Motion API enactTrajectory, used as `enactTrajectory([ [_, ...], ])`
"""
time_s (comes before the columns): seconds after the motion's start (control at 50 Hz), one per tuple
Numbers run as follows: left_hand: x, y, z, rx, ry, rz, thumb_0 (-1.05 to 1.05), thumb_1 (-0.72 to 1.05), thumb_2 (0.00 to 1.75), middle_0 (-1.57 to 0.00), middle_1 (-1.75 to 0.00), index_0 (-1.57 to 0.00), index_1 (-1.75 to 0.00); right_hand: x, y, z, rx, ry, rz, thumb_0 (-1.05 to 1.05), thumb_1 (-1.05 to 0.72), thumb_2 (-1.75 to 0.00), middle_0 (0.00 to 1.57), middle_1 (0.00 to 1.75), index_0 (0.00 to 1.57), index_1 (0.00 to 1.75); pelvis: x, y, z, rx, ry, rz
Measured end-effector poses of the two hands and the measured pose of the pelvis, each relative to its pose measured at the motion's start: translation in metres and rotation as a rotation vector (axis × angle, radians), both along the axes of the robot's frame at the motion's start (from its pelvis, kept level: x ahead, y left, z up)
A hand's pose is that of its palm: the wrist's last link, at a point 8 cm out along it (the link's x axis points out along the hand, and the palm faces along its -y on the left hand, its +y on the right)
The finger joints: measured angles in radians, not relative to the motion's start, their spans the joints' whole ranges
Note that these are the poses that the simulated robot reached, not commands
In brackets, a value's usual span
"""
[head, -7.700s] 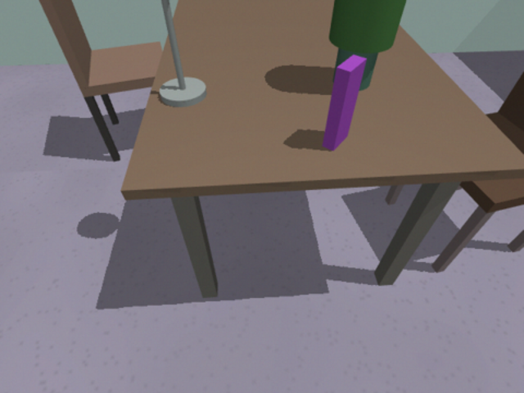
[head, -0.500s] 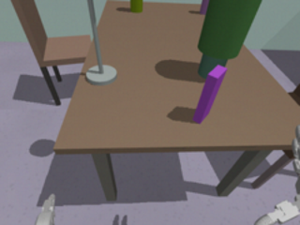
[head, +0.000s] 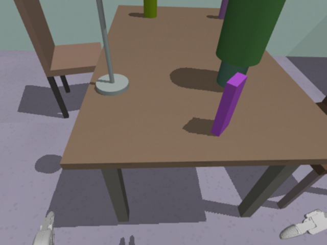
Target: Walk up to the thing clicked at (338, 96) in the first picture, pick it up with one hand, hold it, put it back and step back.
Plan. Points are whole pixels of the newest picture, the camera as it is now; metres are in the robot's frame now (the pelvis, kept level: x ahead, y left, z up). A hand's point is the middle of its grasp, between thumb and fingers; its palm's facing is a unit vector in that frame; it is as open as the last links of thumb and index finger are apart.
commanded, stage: go down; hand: right
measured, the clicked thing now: (227, 106) +0.50 -0.21 +0.08
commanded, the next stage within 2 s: none
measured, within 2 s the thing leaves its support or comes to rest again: neither
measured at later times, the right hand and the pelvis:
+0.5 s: hand (316, 150) +0.26 -0.30 +0.17, palm faces +0.31 +0.92 -0.25, open 17.2 cm; pelvis +0.00 +0.00 +0.00, yaw -1 degrees
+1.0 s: hand (318, 130) +0.32 -0.33 +0.17, palm faces +0.19 +0.98 -0.04, open 17.3 cm; pelvis +0.01 -0.01 +0.00, yaw +0 degrees
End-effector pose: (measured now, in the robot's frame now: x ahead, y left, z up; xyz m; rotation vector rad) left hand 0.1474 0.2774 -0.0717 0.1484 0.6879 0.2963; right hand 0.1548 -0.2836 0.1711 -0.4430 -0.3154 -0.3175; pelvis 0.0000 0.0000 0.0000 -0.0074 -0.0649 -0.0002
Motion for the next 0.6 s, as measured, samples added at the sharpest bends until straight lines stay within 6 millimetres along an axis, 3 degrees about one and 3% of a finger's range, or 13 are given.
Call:
enactTrajectory([
  [0.14,0.000,0.005,0.001,0.008,0.002,0.025,-0.01,-0.55,0.07,-0.05,-0.03,-0.04,-0.05,0.003,0.000,0.008,-0.015,-0.060,0.021,-0.02,0.59,-0.03,0.06,0.06,0.07,0.06,0.001,0.000,-0.001,0.001,0.007,0.002],
  [0.3,0.003,-0.003,-0.008,-0.003,0.037,0.027,-0.01,-0.56,0.07,-0.05,-0.02,-0.03,-0.05,0.017,-0.018,0.001,0.029,-0.039,0.000,-0.01,0.55,-0.02,0.07,0.05,0.08,0.05,0.000,0.001,-0.001,0.003,0.018,-0.001],
  [0.48,0.015,-0.015,-0.001,0.033,-0.006,0.010,-0.01,-0.57,0.07,-0.05,-0.02,-0.03,-0.05,0.064,-0.052,0.006,0.131,0.020,0.039,-0.02,0.48,-0.01,0.09,0.04,0.09,0.04,0.002,0.000,0.000,0.003,0.028,-0.011],
  [0.6,0.013,-0.017,0.004,0.062,-0.033,0.004,-0.01,-0.57,0.07,-0.05,-0.02,-0.03,-0.05,0.098,-0.073,0.007,0.239,0.107,0.100,-0.02,0.45,0.00,0.10,0.03,0.09,0.04,0.006,-0.003,0.000,0.003,0.043,-0.006],
])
